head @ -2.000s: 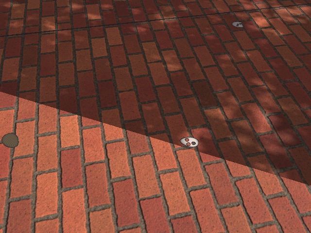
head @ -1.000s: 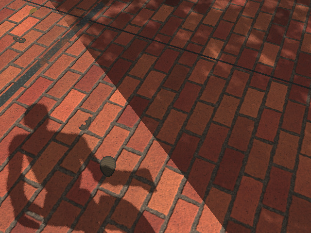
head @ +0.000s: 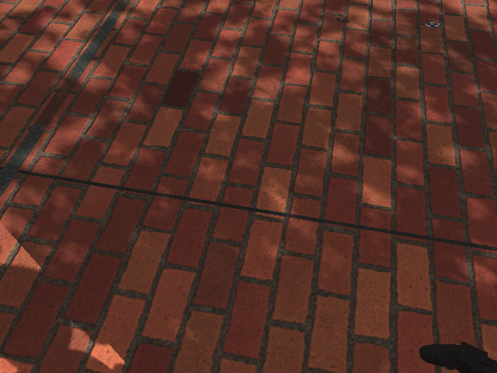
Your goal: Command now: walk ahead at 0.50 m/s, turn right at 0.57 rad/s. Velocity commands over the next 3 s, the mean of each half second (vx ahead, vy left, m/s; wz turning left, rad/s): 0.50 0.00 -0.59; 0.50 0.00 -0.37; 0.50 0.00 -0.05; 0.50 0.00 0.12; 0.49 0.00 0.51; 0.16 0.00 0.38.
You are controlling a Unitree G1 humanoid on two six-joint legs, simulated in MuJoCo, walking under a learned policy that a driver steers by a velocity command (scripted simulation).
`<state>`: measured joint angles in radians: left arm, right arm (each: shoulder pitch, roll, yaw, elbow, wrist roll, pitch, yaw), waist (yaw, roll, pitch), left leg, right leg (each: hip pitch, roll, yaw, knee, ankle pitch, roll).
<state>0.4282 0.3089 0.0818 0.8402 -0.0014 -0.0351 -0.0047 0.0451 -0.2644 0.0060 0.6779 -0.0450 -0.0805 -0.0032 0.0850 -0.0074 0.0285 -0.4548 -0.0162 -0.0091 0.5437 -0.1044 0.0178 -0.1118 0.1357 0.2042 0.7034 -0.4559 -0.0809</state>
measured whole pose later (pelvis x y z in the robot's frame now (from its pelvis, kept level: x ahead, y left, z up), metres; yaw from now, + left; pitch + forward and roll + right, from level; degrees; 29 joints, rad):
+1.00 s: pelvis +0.52 -0.13 +0.01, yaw -28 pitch +2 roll -1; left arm 0.46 0.27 0.04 0.88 0.02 -0.06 0.00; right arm 0.08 -0.25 -0.02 0.70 -0.03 -0.03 0.03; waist 0.08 0.02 0.03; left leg -0.52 0.03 0.04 0.56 -0.10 0.04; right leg 0.11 0.12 0.11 0.26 -0.38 -0.10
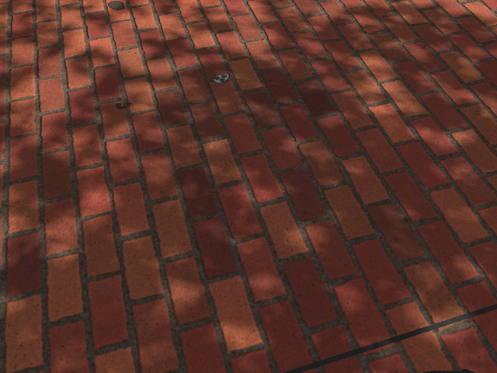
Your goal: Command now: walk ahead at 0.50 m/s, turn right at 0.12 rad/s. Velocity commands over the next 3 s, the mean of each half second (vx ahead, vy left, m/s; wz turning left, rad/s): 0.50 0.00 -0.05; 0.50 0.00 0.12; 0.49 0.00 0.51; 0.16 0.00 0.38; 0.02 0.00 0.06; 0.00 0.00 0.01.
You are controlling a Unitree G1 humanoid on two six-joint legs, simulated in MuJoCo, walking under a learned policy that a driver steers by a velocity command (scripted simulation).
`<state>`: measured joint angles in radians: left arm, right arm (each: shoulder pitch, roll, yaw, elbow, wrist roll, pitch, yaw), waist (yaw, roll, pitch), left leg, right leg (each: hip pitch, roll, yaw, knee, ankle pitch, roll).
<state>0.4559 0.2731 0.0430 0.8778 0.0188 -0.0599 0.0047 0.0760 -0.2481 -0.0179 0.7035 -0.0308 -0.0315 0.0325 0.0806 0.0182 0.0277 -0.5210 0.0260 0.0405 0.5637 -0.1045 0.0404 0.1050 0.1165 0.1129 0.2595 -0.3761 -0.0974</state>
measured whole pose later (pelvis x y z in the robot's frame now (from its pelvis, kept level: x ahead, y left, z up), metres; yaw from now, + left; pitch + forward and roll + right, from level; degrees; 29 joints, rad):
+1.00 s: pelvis +0.53 -0.02 +0.01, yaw +5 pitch +1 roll -1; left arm 0.42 0.21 0.03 1.01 0.02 -0.10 0.01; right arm 0.11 -0.23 -0.03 0.86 -0.03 -0.02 0.04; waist 0.04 0.04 0.03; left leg -0.61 0.06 0.04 0.68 -0.01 0.05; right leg 0.10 0.08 -0.16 0.16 -0.28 -0.07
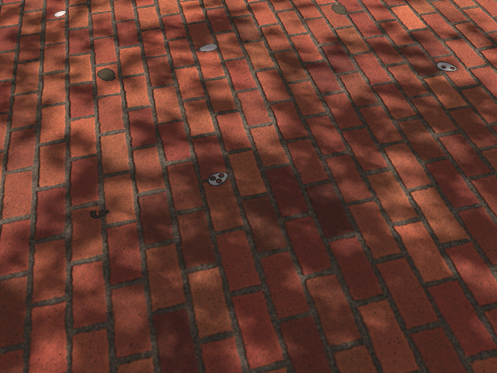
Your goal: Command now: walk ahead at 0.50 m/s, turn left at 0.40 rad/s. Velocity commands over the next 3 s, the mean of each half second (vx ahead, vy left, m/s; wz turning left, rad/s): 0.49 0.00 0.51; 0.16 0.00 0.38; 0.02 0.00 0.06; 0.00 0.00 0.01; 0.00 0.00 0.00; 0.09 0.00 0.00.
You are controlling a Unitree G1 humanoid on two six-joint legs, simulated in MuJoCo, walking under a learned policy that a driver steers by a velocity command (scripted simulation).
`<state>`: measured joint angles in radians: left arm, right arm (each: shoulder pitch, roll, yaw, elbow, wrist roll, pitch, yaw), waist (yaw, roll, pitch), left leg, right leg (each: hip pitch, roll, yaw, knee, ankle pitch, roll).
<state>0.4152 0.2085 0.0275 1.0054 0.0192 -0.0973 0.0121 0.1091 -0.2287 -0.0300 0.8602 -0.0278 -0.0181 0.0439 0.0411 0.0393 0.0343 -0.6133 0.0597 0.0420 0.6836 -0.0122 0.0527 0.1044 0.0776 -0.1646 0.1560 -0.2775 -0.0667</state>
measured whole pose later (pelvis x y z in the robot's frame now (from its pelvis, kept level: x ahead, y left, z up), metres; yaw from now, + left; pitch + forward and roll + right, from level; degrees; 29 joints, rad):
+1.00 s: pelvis +0.40 +0.05 +0.00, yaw +27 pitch +0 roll +0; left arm 0.24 0.24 0.02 0.85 0.02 0.00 0.00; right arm 0.18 -0.25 -0.03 0.82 -0.02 0.06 0.01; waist 0.03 0.01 0.04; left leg -0.31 -0.02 -0.03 0.66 -0.35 0.01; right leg -0.32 -0.01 -0.08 0.46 -0.13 -0.04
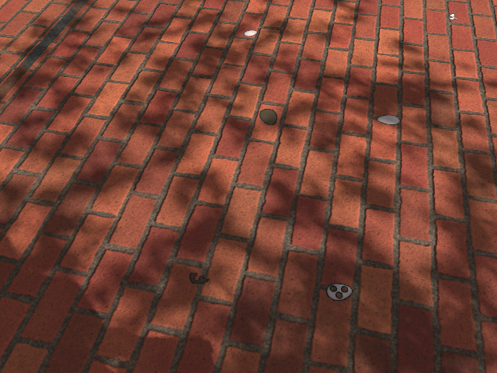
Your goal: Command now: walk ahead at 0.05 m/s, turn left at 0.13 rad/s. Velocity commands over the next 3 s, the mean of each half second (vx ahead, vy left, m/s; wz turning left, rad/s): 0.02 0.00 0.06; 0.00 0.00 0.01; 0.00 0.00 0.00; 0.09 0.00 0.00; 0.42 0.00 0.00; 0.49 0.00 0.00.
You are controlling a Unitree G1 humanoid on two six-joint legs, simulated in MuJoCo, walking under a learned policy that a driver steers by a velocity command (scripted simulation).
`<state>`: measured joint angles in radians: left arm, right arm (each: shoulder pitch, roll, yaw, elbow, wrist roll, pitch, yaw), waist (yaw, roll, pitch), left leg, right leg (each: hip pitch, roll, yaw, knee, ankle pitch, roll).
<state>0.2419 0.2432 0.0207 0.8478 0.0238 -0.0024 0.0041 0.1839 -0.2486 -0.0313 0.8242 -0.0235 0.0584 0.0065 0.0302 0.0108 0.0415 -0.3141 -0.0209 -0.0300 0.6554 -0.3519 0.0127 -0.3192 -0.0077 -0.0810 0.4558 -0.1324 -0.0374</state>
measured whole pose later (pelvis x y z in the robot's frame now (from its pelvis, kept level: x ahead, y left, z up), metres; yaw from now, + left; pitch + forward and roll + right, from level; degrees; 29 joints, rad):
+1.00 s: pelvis +0.04 +0.01 +0.01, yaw +0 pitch -2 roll +0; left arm 0.27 0.16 0.00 1.16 0.01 0.01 0.04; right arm 0.29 -0.16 0.01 1.14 -0.01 -0.01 -0.05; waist 0.01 0.00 0.03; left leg -0.11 -0.04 -0.02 0.38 -0.25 0.03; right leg -0.19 -0.01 -0.01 0.39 -0.18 0.00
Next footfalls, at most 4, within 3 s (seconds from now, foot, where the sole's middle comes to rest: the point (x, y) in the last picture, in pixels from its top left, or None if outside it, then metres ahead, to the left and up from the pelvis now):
0.02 left None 0.05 0.11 -0.77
2.52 left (258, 369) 0.50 0.03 -0.77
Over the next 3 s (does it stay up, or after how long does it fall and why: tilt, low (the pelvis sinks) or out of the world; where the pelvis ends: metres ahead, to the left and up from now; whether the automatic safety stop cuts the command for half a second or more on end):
stays up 0.60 -0.04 0.00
